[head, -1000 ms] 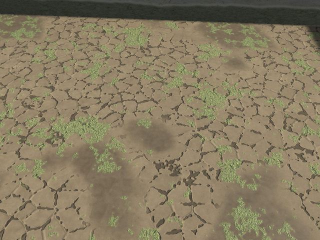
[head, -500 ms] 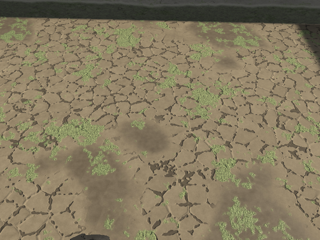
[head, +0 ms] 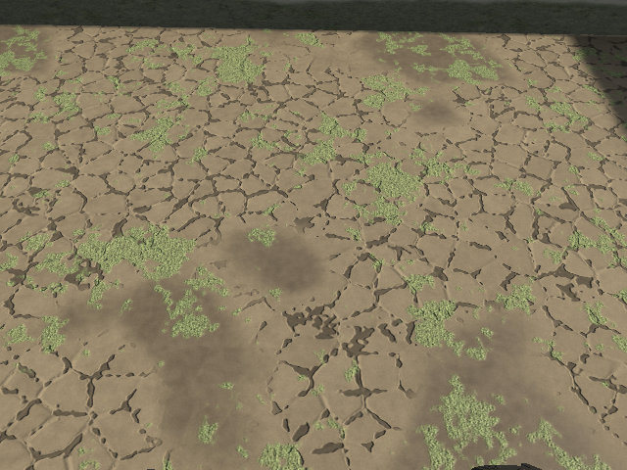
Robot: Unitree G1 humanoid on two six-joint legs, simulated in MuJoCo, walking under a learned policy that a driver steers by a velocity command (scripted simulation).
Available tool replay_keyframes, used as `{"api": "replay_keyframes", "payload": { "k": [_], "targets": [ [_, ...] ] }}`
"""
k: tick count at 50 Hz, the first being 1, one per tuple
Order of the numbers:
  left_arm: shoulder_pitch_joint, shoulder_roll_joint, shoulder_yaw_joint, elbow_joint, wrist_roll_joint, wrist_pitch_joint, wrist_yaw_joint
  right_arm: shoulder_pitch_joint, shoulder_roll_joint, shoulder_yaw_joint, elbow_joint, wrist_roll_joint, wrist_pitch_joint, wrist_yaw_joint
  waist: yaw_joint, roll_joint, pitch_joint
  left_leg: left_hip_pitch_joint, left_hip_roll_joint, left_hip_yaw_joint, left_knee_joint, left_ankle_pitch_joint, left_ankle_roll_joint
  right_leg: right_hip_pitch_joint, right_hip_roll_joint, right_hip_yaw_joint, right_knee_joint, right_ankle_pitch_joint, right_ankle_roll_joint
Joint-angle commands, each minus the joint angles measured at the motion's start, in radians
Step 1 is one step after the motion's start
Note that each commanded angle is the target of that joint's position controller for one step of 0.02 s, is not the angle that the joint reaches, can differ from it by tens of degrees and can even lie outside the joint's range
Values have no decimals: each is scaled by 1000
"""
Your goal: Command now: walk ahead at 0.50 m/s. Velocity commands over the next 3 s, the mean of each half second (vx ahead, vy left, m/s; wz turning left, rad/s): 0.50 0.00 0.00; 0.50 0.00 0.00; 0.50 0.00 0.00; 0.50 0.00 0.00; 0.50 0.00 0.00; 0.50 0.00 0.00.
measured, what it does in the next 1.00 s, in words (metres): stands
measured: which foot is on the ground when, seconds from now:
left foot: down 0.00-1.00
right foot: down 0.00-1.00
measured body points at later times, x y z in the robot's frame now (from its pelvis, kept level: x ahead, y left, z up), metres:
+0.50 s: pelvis +0.00 +0.01 +0.00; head -0.01 +0.02 +0.45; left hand +0.20 +0.21 -0.08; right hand +0.20 -0.18 -0.08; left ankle -0.04 +0.08 -0.72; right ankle -0.02 -0.10 -0.72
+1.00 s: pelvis +0.00 +0.02 +0.00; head -0.01 +0.02 +0.45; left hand +0.21 +0.21 -0.09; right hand +0.19 -0.18 -0.08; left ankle -0.04 +0.08 -0.72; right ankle -0.02 -0.10 -0.72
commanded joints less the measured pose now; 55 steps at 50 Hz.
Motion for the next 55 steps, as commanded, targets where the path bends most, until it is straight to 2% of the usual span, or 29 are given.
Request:
{"api": "replay_keyframes", "payload": {
  "k": [1, 2, 4, 5, 7, 8, 10, 12, 14, 16, 17, 19, 22, 24, 26, 28, 31, 33, 35, 37, 40, 42, 45, 46, 48, 49, 52, 53, 55],
  "targets": [
    [-64, 57, 15, -83, 1, -23, 1, -86, -70, -18, -92, 10, -12, -10, 16, 27, -74, -58, 94, -123, -134, 280, 13, 88, -46, 68, -64, 164, -9],
    [-114, 70, 16, -104, -6, -13, -1, -133, -65, -14, -118, -1, -14, 5, 0, 20, -14, -84, 91, -83, -91, 418, 9, 44, -65, 83, -53, 354, -7],
    [-103, 69, 19, -101, -1, -10, -1, -84, -55, -12, -108, -12, -21, 11, -11, 7, -83, -65, 86, -73, -79, 427, 3, 79, -72, 89, -37, 402, -11],
    [-56, 57, 19, -80, 1, -20, 3, -34, -62, -15, -86, 5, -21, -4, 7, 6, -155, -38, 89, -111, -119, 292, 7, 128, -52, 73, -48, 207, -10],
    [-79, 51, 14, -82, 1, -24, 2, -76, -69, -16, -98, 10, -15, -9, 13, 20, -68, -66, 96, -126, -140, 271, 14, 84, -44, 70, -60, 156, -7],
    [-128, 64, 15, -104, -7, -14, 0, -125, -62, -11, -125, -1, -17, 6, -3, 15, -12, -88, 93, -85, -96, 413, 10, 39, -64, 84, -50, 344, -4],
    [-67, 55, 18, -78, 1, -21, 2, -34, -59, -13, -93, 4, -19, -3, 3, 9, -135, -46, 91, -112, -125, 291, 9, 116, -49, 75, -45, 197, -8],
    [-127, 59, 14, -102, -5, -15, 0, -114, -58, -10, -126, -4, -21, 7, -5, 17, -28, -82, 91, -83, -95, 415, 10, 45, -65, 86, -48, 352, -3],
    [-70, 55, 19, -76, 1, -22, 4, -30, -59, -13, -95, 5, -22, -3, 2, 8, -142, -40, 93, -113, -125, 300, 10, 116, -47, 75, -42, 195, -7],
    [-83, 46, 13, -77, 1, -25, 3, -65, -63, -13, -106, 9, -16, -8, 9, 26, -73, -63, 98, -126, -142, 276, 16, 79, -43, 72, -55, 153, -3],
    [-131, 61, 15, -99, -5, -16, 0, -115, -56, -9, -132, -3, -19, 7, -6, 18, -19, -81, 94, -85, -98, 421, 13, 37, -61, 86, -46, 344, -1],
    [-68, 53, 18, -72, 2, -22, 3, -25, -57, -12, -98, 4, -21, -2, 0, 13, -141, -40, 93, -112, -125, 303, 12, 114, -47, 76, -40, 197, -5],
    [-128, 61, 15, -95, -5, -16, 1, -109, -57, -9, -134, -3, -20, 7, -7, 17, -20, -78, 95, -84, -97, 429, 14, 37, -60, 86, -43, 348, 0],
    [-65, 54, 17, -69, 2, -22, 5, -20, -58, -12, -100, 4, -22, -3, -1, 14, -141, -37, 93, -111, -123, 314, 13, 113, -46, 77, -38, 202, -5],
    [-124, 58, 14, -93, -3, -16, 3, -102, -55, -9, -133, -5, -22, 7, -8, 20, -32, -74, 94, -82, -94, 437, 14, 42, -60, 86, -39, 355, 1],
    [-66, 54, 18, -68, 3, -21, 6, -18, -58, -12, -101, 6, -23, -3, -1, 13, -143, -34, 96, -112, -123, 326, 14, 112, -43, 75, -35, 199, -3],
    [-127, 60, 15, -91, -3, -15, 2, -103, -55, -8, -137, -3, -20, 7, -7, 20, -21, -77, 98, -85, -97, 444, 17, 36, -57, 85, -37, 344, 4],
    [-65, 53, 17, -65, 3, -21, 6, -14, -57, -11, -103, 5, -23, -3, -1, 16, -140, -38, 96, -112, -124, 328, 15, 110, -43, 77, -33, 199, -1],
    [-124, 57, 15, -89, -1, -14, 4, -96, -54, -8, -136, -4, -23, 7, -8, 20, -33, -75, 97, -84, -95, 448, 16, 42, -58, 85, -34, 351, 5],
    [-68, 53, 18, -64, 4, -20, 7, -12, -58, -11, -104, 7, -24, -3, -1, 14, -142, -36, 98, -113, -124, 336, 15, 110, -41, 76, -31, 196, 0],
    [-130, 58, 15, -88, -2, -14, 3, -97, -54, -7, -140, -2, -22, 7, -8, 19, -21, -79, 100, -86, -99, 451, 18, 35, -54, 85, -32, 340, 6],
    [-68, 51, 17, -62, 4, -19, 6, -8, -56, -11, -105, 6, -24, -2, -2, 17, -140, -40, 99, -113, -126, 334, 16, 109, -41, 78, -30, 196, 1],
    [-85, 48, 14, -62, 3, -24, 6, -44, -63, -12, -116, 11, -18, -7, 5, 28, -59, -62, 106, -128, -146, 313, 24, 68, -35, 74, -42, 153, 3],
    [-130, 60, 15, -86, -3, -14, 4, -90, -55, -7, -142, -2, -21, 7, -9, 18, -12, -85, 100, -85, -101, 451, 19, 32, -53, 86, -30, 344, 7],
    [-112, 59, 18, -81, 3, -11, 4, -49, -46, -7, -129, -12, -30, 12, -18, 8, -96, -57, 93, -72, -82, 473, 12, 75, -62, 93, -15, 404, 2],
    [-65, 51, 18, -59, 4, -21, 9, 4, -56, -11, -104, 5, -30, -3, -3, 12, -161, -29, 97, -108, -122, 342, 15, 119, -42, 80, -28, 210, 1],
    [-88, 47, 14, -60, 3, -22, 7, -41, -62, -12, -117, 11, -18, -8, 4, 29, -57, -62, 108, -127, -146, 321, 24, 66, -33, 74, -39, 152, 4],
    [-132, 58, 14, -84, -2, -12, 4, -87, -53, -7, -143, -1, -21, 7, -10, 21, -13, -85, 102, -84, -101, 458, 19, 30, -51, 86, -28, 341, 9],
    [-67, 51, 17, -57, 4, -19, 8, 4, -55, -10, -107, 5, -26, -2, -4, 17, -143, -36, 99, -109, -125, 343, 17, 110, -40, 81, -27, 205, 2]
  ]
}}
Next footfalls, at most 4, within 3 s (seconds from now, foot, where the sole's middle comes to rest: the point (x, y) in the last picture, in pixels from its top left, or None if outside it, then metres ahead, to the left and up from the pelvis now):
none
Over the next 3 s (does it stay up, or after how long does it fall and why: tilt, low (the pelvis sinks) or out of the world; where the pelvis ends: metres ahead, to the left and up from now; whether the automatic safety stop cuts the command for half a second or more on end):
stays up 0.00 0.02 0.00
